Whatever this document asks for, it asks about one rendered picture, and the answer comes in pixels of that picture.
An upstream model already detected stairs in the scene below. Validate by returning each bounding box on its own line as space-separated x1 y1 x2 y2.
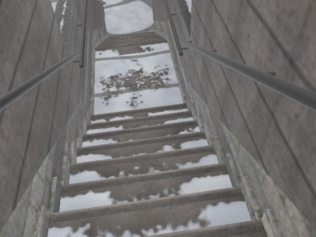
97 31 164 47
47 103 268 237

